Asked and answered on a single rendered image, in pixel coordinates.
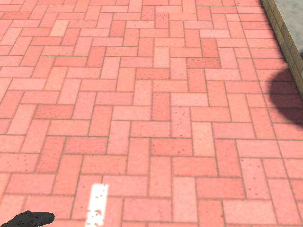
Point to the left robot hand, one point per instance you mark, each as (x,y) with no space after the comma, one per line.
(30,219)

